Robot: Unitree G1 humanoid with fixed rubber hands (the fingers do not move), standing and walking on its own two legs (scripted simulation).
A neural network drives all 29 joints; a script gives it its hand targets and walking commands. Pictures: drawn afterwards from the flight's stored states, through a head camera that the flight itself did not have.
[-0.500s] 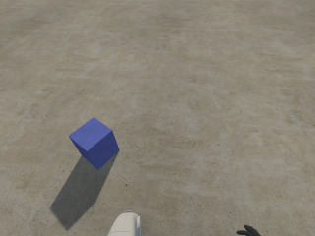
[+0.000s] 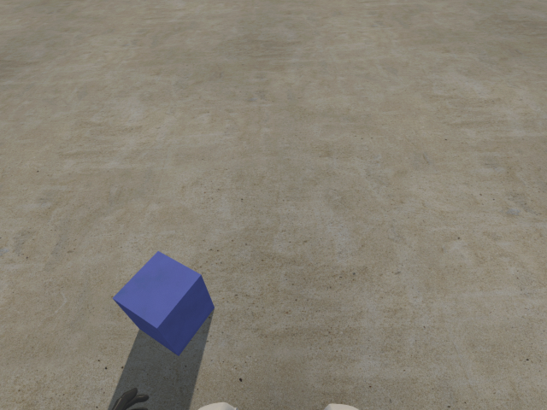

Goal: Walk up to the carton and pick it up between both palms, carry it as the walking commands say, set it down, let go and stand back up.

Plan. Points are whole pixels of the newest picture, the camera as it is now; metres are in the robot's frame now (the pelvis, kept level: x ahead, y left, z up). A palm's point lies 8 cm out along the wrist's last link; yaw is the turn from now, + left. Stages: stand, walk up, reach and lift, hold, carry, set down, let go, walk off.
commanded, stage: walk up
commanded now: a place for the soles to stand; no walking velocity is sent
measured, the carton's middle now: (168, 303) +0.60 +0.39 -0.61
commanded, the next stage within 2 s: none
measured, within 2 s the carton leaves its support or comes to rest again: neither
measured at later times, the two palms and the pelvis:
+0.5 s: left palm (18, 375) +0.22 +0.42 -0.09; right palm (322, 405) +0.16 -0.07 -0.11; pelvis +0.09 +0.18 +0.00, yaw -4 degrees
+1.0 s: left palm out of the picture +0.24 +0.61 -0.08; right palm (217, 382) +0.20 +0.09 -0.11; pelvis +0.11 +0.36 +0.00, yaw -5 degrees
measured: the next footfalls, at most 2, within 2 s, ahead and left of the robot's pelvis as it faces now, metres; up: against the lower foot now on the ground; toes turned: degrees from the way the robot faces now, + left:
left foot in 0.28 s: +0.20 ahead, +0.29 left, +0.00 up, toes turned +6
right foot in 0.50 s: +0.17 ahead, +0.08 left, +0.00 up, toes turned -7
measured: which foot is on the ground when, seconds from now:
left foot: up 0.00-0.26, down 0.28-0.50, up 0.52-0.78, down 0.80-0.98, up 1.00-1.00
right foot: down 0.00-0.28, up 0.30-0.48, down 0.50-0.80, up 0.82-0.96, down 0.98-1.00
